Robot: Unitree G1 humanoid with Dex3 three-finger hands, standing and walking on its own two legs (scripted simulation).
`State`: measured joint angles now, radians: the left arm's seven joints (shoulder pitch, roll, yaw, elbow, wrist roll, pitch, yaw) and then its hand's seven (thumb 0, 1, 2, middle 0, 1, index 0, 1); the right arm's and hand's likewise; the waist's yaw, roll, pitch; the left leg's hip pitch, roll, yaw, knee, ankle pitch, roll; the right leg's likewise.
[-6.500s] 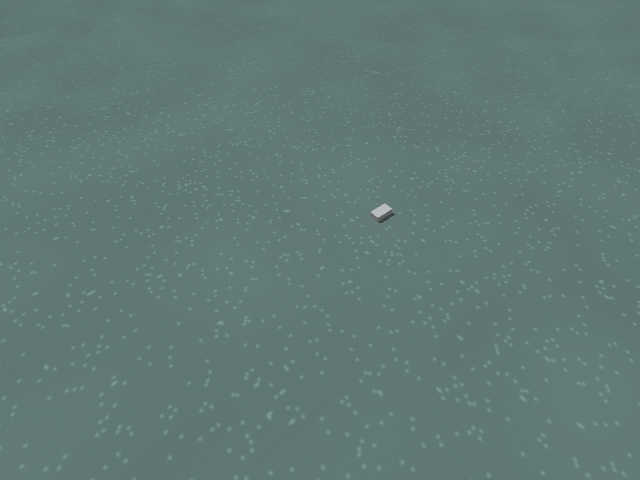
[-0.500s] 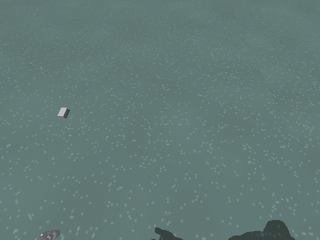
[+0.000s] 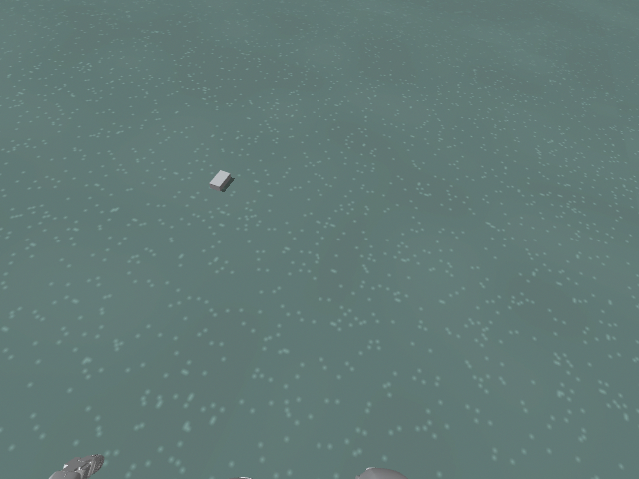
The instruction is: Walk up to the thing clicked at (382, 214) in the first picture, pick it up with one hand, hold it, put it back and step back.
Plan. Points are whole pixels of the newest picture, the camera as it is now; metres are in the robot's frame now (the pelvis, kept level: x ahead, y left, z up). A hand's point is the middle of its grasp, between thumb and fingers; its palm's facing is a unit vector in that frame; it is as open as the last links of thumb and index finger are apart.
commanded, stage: walk up
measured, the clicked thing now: (220, 180) +1.34 +0.39 -0.74
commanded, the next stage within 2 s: stand in 1.44 s
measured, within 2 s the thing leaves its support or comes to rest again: neither
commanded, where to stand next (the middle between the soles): +0.07 -0.03 m, yaw +18 degrees
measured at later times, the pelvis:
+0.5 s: pelvis +0.00 -0.04 +0.00, yaw +12 degrees
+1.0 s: pelvis -0.01 -0.04 +0.00, yaw +18 degrees
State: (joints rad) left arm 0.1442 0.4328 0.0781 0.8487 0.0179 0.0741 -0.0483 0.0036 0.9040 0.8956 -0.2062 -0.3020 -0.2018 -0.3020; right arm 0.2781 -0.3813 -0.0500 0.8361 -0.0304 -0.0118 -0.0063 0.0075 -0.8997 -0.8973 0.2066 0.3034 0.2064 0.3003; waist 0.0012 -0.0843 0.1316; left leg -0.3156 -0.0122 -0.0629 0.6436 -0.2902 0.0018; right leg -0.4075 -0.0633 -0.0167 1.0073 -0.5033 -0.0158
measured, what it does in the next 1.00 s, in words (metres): steps on the spot, turning left: right foot, then left foot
